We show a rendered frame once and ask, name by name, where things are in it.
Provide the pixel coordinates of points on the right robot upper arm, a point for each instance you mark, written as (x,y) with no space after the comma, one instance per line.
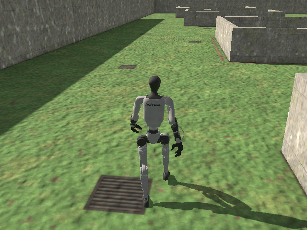
(171,110)

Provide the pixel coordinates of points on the right robot foot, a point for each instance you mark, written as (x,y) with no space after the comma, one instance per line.
(165,176)

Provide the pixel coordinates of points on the left robot shin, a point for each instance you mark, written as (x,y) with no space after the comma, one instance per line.
(144,183)

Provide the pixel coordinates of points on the left robot upper arm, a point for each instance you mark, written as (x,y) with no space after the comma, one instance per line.
(136,108)

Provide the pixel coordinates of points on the left robot forearm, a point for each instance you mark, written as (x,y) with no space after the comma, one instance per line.
(132,122)

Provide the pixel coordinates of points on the robot left hand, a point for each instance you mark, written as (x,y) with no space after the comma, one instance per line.
(134,130)

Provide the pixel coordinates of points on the right robot forearm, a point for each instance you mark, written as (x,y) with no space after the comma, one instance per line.
(176,132)

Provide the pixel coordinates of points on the robot right hand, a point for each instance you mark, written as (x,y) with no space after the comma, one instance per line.
(180,148)

